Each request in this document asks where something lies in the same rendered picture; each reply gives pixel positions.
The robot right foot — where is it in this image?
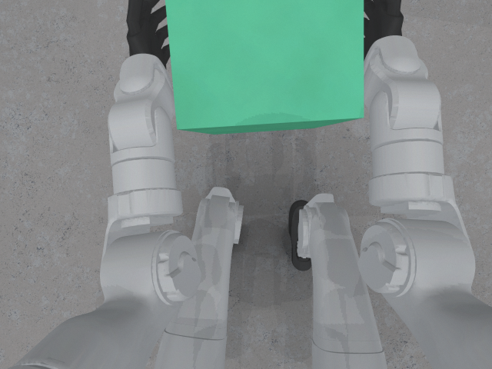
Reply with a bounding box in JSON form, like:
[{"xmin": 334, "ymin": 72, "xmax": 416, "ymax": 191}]
[{"xmin": 288, "ymin": 200, "xmax": 311, "ymax": 271}]

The right robot forearm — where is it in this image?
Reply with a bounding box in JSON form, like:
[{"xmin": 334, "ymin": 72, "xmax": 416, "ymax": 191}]
[{"xmin": 364, "ymin": 35, "xmax": 475, "ymax": 260}]

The right robot hand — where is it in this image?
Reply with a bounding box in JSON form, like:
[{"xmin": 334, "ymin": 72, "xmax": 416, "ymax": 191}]
[{"xmin": 364, "ymin": 0, "xmax": 404, "ymax": 60}]

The left robot upper arm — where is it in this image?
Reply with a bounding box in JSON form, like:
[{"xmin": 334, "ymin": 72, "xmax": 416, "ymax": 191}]
[{"xmin": 8, "ymin": 230, "xmax": 201, "ymax": 369}]

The right robot shin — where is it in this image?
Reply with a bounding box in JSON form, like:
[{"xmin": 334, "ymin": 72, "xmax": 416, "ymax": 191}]
[{"xmin": 297, "ymin": 194, "xmax": 350, "ymax": 258}]

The left robot forearm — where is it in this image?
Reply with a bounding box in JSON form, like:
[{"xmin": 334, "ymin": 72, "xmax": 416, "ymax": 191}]
[{"xmin": 100, "ymin": 54, "xmax": 183, "ymax": 282}]

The left robot hand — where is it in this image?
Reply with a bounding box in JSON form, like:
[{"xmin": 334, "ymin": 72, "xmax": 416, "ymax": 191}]
[{"xmin": 126, "ymin": 0, "xmax": 170, "ymax": 69}]

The right robot upper arm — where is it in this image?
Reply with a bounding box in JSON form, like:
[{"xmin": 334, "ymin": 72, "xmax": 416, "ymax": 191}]
[{"xmin": 357, "ymin": 218, "xmax": 492, "ymax": 369}]

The carton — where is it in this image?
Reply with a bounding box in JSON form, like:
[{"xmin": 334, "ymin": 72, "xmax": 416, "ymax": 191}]
[{"xmin": 165, "ymin": 0, "xmax": 364, "ymax": 135}]

